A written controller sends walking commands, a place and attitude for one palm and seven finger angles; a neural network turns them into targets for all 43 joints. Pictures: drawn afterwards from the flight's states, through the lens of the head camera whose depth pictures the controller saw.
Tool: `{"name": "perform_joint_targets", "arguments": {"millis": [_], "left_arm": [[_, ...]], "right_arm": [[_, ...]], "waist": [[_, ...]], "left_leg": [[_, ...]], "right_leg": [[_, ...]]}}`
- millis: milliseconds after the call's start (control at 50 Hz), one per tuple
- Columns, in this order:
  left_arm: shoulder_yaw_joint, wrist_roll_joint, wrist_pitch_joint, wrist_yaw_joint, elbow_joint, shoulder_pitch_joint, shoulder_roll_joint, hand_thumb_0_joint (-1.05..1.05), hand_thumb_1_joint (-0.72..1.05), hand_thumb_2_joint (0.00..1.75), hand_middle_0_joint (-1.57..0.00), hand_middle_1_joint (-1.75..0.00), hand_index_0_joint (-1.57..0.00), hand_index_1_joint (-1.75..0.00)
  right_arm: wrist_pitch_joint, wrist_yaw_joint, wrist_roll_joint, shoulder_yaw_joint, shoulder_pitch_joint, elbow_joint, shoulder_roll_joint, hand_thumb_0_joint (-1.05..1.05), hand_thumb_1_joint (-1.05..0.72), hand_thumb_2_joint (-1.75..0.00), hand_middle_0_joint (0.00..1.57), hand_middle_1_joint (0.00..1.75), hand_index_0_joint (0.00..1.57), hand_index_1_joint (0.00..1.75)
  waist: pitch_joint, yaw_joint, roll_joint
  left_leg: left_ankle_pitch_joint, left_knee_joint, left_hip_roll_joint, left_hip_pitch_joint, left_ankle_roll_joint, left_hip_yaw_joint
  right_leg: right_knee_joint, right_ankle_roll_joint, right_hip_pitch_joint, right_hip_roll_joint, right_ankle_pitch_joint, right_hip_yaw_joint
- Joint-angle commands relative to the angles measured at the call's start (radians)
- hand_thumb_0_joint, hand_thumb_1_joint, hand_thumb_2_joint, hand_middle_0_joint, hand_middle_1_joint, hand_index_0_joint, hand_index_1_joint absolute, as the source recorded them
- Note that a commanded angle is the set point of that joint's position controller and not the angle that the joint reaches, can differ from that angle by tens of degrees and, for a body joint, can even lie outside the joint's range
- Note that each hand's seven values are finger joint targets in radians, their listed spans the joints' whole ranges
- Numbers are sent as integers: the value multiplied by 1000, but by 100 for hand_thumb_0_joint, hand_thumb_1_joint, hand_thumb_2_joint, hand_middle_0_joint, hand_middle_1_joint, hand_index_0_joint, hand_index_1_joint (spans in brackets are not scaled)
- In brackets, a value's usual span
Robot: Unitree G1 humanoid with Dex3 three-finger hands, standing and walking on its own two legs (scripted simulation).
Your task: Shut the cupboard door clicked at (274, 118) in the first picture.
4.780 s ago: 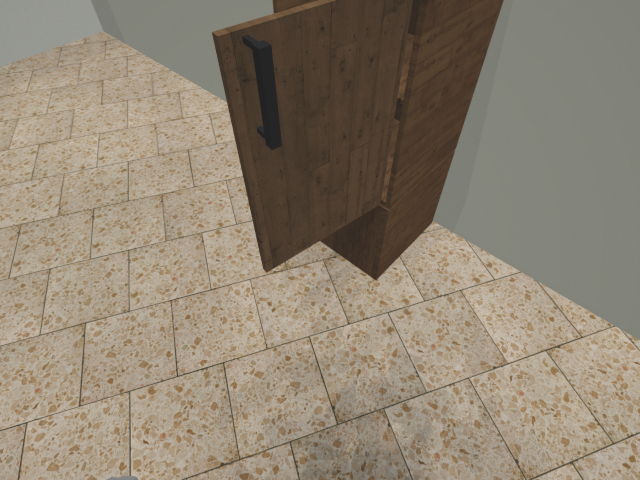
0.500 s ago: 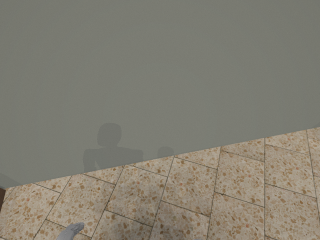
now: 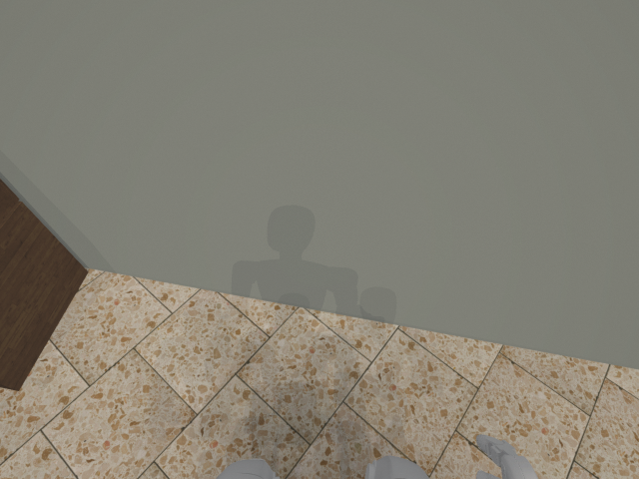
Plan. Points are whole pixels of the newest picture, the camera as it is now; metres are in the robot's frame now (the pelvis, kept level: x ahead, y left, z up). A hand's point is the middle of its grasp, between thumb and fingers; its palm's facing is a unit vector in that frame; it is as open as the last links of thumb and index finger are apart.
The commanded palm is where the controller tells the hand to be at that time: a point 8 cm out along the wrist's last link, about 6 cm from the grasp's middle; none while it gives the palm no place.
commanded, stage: turn to face it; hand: left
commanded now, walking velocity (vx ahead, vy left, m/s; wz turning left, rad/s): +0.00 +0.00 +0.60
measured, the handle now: out of the picture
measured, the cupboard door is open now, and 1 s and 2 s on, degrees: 80 80 80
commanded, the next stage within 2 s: take the last steps up to it in 1.94 s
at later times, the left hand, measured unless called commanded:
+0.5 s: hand out of the picture +0.06 +0.15 -0.15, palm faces +0.26 -0.94 -0.23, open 7.4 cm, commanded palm none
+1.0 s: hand out of the picture +0.00 +0.14 -0.14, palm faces +0.57 -0.77 -0.28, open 7.4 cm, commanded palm none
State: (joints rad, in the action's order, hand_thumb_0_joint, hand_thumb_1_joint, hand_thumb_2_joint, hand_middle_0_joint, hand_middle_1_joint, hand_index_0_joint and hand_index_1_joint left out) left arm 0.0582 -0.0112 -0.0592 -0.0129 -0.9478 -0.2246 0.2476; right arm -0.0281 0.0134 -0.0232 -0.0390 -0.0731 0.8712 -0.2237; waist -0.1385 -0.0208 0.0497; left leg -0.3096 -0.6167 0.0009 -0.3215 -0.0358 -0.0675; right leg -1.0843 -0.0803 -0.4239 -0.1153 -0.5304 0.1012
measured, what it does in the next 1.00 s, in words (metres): steps on the spot, turning left: right foot, then left foot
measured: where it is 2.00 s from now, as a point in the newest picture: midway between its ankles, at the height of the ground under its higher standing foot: outside the picture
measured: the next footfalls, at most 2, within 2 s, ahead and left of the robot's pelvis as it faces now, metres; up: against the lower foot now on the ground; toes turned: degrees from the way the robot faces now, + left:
right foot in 0.24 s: +0.07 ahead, -0.18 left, +0.00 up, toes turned +6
left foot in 0.56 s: +0.03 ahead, +0.09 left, +0.00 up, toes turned +25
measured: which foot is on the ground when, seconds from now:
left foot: down 0.00-0.24, up 0.26-0.54, down 0.56-0.84, up 0.86-1.00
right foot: up 0.00-0.22, down 0.24-0.56, up 0.58-0.82, down 0.84-1.00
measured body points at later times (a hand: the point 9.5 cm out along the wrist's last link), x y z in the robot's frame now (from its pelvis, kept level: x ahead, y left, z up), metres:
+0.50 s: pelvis +0.03 -0.05 +0.01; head +0.09 -0.04 +0.46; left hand +0.04 +0.20 -0.13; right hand +0.18 -0.29 -0.13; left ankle -0.01 +0.07 -0.69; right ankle +0.04 -0.18 -0.73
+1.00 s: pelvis +0.05 -0.08 +0.01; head +0.10 -0.06 +0.46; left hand -0.03 +0.18 -0.12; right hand +0.28 -0.24 -0.14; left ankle -0.03 +0.02 -0.66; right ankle +0.13 -0.18 -0.73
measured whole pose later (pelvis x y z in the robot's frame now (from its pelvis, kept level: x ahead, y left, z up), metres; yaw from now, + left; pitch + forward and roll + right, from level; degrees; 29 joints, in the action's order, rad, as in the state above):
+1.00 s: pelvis +0.05 -0.08 +0.01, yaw +37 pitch +0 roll +1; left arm 0.04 -0.02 -0.02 -0.02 -0.88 -0.20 0.22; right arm -0.09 0.03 -0.02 -0.08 -0.14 0.92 -0.26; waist -0.09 0.02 -0.01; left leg -0.46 -1.06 -0.01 -0.48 0.06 -0.02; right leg -0.54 -0.02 -0.25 -0.11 -0.29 0.13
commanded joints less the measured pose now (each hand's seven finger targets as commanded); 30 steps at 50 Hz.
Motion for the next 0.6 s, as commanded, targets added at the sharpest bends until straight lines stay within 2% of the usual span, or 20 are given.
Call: {"name": "perform_joint_targets", "arguments": {"millis": [0,20,120,160,180,200,220,240,260,300,320,360,400,440,480,500,520,540,560,580], "left_arm": [[33,-8,20,4,110,32,91,0,90,90,-20,-30,-20,-30],[33,-7,20,6,107,36,89,0,90,90,-20,-30,-20,-30],[26,-3,26,4,128,66,72,0,90,90,-20,-30,-20,-30],[28,0,34,2,120,19,77,0,90,90,-20,-30,-20,-30],[34,0,42,-1,111,-23,91,0,90,90,-20,-30,-20,-30],[47,-10,54,-9,109,-65,159,0,90,90,-20,-30,-20,-30],[67,-22,61,-17,110,-76,259,0,90,90,-20,-30,-20,-30],[57,-14,61,-22,116,-62,256,0,90,90,-20,-30,-20,-30],[44,-12,58,-18,134,16,215,0,90,90,-20,-30,-20,-30],[33,-12,55,-22,153,77,152,0,90,90,-20,-30,-20,-30],[26,-12,59,-22,150,74,137,0,90,90,-20,-30,-20,-30],[31,-12,65,-20,135,17,148,0,90,90,-20,-30,-20,-30],[40,-16,67,-20,110,-35,175,0,90,90,-20,-30,-20,-30],[48,-15,66,-18,103,-47,198,0,90,90,-20,-30,-20,-30],[49,-4,63,-10,105,-25,204,0,90,90,-20,-30,-20,-30],[47,1,60,-6,110,-3,186,0,90,90,-20,-30,-20,-30],[38,10,53,0,149,5,123,0,90,90,-20,-30,-20,-30],[18,8,44,-4,188,79,79,0,90,90,-20,-30,-20,-30],[21,0,32,-8,196,108,105,0,90,90,-20,-30,-20,-30],[26,-1,31,-5,197,116,93,0,90,90,-20,-30,-20,-30]], "right_arm": [[8,-33,2,-60,-56,-33,-216,0,-90,-90,20,30,20,30],[9,-33,1,-62,-64,-29,-214,0,-90,-90,20,30,20,30],[-2,-24,-8,-78,-75,-24,-229,0,-90,-90,20,30,20,30],[-7,-22,-5,-82,-52,-32,-228,0,-90,-90,20,30,20,30],[-9,-20,2,-83,-34,-39,-214,0,-90,-90,20,30,20,30],[-9,-15,13,-76,-30,-54,-163,0,-90,-90,20,30,20,30],[-6,-10,15,-65,-41,-76,-87,0,-90,-90,20,30,20,30],[-11,-6,8,-71,-29,-75,-129,0,-90,-90,20,30,20,30],[-15,3,6,-66,-63,-70,-110,0,-90,-90,20,30,20,30],[-31,10,7,-70,-67,-32,-98,0,-90,-90,20,30,20,30],[-26,13,6,-61,-60,-34,-92,0,-90,-90,20,30,20,30],[-20,17,12,-47,-26,-40,-72,0,-90,-90,20,30,20,30],[-11,20,16,-38,5,-43,-57,0,-90,-90,20,30,20,30],[-6,19,17,-34,-20,-42,-59,0,-90,-90,20,30,20,30],[-2,16,13,-39,-83,-28,-85,0,-90,-90,20,30,20,30],[3,15,9,-52,-141,-14,-127,0,-90,-90,20,30,20,30],[12,5,0,-78,-218,-9,-234,0,-90,-90,20,30,20,30],[5,-9,3,-95,-273,5,-305,0,-90,-90,20,30,20,30],[1,-13,-1,-93,-283,17,-304,0,-90,-90,20,30,20,30],[6,-19,-3,-90,-222,-5,-281,0,-90,-90,20,30,20,30]], "waist": [[168,32,-242],[175,34,-214],[167,41,-222],[172,13,-218],[185,-12,-191],[193,-37,-28],[194,-46,291],[190,-45,252],[153,6,160],[140,35,219],[131,34,231],[160,6,204],[173,-24,155],[202,-17,140],[219,24,123],[244,61,30],[295,102,-247],[290,131,-368],[281,129,-261],[236,105,-217]], "left_leg": [[426,254,-243,151,-112,271],[417,254,-235,148,-112,276],[265,251,-212,60,-105,335],[268,206,-185,0,-81,343],[230,154,-152,-58,-48,327],[84,17,-68,-179,8,261],[-246,-255,74,-303,88,73],[-328,-493,10,-265,73,117],[-247,-572,-18,-243,70,126],[-179,-597,-40,-245,94,83],[-180,-527,-46,-244,105,60],[-176,-344,-39,-207,115,10],[-167,-196,-22,-165,110,-31],[-126,-69,-5,-98,100,-54],[33,80,13,46,85,-66],[195,170,-28,187,61,-7],[505,202,-274,360,-56,326],[799,228,-423,368,-195,506],[639,222,-427,321,-220,463],[447,245,-376,226,-195,428]], "right_leg": [[-40,-20,-98,5,99,-92],[3,-19,-80,17,98,-85],[281,-5,68,72,82,-54],[433,2,186,99,168,-40],[569,5,288,92,258,-41],[745,40,407,-46,240,-192],[838,152,434,-336,325,-471],[831,226,300,-406,393,-472],[820,230,215,-341,340,-364],[771,182,230,-233,481,-211],[741,176,265,-215,628,-139],[677,172,362,-207,850,-76],[629,171,421,-225,938,-66],[575,165,429,-239,953,-53],[490,112,352,-215,884,-1],[370,68,242,-198,780,31],[158,-9,-12,-71,293,83],[-21,-28,-148,4,-164,3],[-97,-7,-147,-13,-129,-90],[-84,-3,-151,-15,-64,-89]]}}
